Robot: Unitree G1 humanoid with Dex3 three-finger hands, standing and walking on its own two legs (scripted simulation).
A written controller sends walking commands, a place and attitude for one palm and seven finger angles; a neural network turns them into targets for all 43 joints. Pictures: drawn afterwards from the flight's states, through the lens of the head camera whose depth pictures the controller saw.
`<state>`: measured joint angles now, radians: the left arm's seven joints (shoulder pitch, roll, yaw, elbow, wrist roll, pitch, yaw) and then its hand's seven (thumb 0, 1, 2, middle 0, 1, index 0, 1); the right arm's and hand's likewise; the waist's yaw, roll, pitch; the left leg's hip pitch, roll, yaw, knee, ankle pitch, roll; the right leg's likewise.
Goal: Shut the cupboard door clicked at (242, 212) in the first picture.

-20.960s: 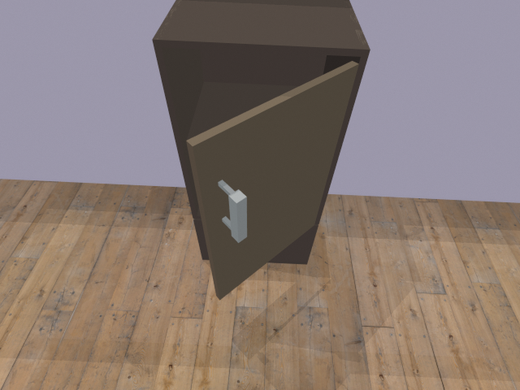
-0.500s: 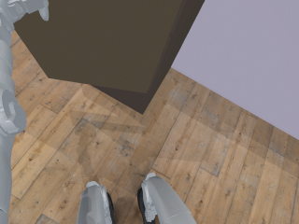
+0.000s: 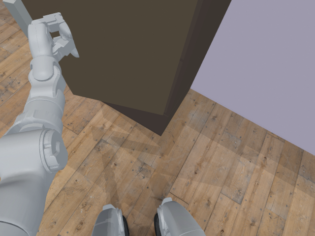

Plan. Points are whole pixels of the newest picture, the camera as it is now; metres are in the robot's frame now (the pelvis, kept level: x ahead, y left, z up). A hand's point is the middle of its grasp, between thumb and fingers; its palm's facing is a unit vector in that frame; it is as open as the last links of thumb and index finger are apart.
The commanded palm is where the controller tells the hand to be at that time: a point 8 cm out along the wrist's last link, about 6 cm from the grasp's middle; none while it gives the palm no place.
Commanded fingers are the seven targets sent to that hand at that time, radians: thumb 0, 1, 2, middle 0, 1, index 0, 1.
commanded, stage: pull the fist back off the door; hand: left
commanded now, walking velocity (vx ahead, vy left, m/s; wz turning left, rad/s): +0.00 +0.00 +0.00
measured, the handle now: (31, 19) +0.66 +0.21 +0.08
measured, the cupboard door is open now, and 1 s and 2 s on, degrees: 19 19 19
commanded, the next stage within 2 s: draw the hand back to the body in 0.42 s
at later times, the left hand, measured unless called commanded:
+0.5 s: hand (74, 71) +0.49 +0.11 +0.08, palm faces +0.08 -1.00 -0.04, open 3.1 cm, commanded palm +0.46 +0.16 +0.08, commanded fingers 0.00 0.90 0.90 -1.30 -1.50 -1.30 -1.50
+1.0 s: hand (21, 105) +0.38 +0.17 +0.15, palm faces +0.07 -1.00 -0.02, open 3.1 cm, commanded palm +0.33 +0.22 +0.15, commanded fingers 0.00 0.90 0.90 -1.19 -1.38 -1.19 -1.38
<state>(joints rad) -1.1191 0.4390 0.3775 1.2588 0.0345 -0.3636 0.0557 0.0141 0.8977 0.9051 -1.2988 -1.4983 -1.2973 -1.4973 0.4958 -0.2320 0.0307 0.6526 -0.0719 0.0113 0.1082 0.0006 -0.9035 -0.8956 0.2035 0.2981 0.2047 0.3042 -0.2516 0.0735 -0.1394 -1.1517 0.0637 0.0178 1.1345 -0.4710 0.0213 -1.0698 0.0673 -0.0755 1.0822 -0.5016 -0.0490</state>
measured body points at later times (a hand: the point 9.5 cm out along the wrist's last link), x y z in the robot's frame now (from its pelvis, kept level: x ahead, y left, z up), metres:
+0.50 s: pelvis +0.00 -0.01 +0.01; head +0.10 -0.01 +0.45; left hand +0.48 +0.16 +0.09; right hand +0.05 -0.27 -0.11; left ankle +0.02 +0.11 -0.65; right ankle -0.01 -0.09 -0.65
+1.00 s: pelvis +0.00 +0.00 +0.06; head +0.04 -0.01 +0.50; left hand +0.37 +0.23 +0.15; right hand +0.09 -0.26 -0.06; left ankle +0.02 +0.11 -0.65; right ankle -0.01 -0.09 -0.65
